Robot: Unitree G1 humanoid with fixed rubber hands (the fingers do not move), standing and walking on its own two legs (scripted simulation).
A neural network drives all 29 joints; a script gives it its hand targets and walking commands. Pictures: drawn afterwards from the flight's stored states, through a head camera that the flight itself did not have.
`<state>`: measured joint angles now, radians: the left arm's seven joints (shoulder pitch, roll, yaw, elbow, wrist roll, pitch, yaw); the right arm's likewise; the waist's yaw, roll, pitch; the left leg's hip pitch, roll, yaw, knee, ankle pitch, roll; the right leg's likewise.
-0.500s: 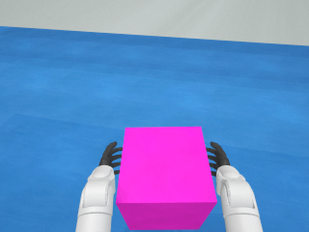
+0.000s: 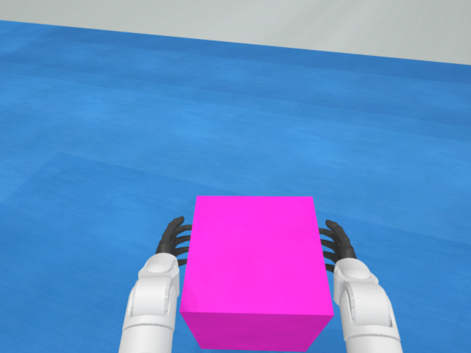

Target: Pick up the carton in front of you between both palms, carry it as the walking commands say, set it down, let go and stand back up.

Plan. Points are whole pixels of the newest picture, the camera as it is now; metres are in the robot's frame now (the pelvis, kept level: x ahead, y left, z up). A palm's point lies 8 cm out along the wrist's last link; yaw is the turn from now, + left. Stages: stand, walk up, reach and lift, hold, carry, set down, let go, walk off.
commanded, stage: hold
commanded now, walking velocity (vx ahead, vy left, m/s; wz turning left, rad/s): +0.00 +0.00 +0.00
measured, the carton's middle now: (253, 277) +0.29 -0.01 -0.05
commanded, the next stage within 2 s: set down in 0.62 s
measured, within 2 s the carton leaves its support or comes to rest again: neither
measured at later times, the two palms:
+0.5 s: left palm (175, 265) +0.26 +0.12 +0.05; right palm (353, 248) +0.29 -0.17 +0.04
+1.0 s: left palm (184, 253) +0.31 +0.12 +0.00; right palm (340, 241) +0.34 -0.18 -0.02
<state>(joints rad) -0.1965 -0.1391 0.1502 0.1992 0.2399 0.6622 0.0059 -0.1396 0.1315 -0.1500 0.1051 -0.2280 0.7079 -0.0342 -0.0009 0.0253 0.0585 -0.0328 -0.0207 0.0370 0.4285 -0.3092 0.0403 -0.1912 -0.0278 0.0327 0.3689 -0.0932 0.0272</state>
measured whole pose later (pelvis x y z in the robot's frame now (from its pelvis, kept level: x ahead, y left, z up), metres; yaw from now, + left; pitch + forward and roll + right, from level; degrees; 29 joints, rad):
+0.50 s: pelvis -0.01 -0.06 +0.00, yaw +7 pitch -7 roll +0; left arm -0.28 -0.16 0.26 0.32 0.28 0.65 -0.02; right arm -0.25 0.15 -0.20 0.23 -0.29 0.72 -0.02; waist 0.00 0.06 0.03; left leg -0.03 0.01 -0.12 0.40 -0.26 -0.02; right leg -0.15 0.03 0.01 0.36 -0.10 -0.02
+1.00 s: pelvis -0.01 -0.04 -0.01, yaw +7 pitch +1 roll +0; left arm -0.52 -0.24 0.50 0.54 0.43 0.45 -0.01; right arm -0.52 0.15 -0.46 0.51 -0.43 0.50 0.09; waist -0.05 0.08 0.08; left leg -0.28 -0.04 -0.13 0.60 -0.34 -0.01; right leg -0.40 0.02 0.05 0.54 -0.16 0.01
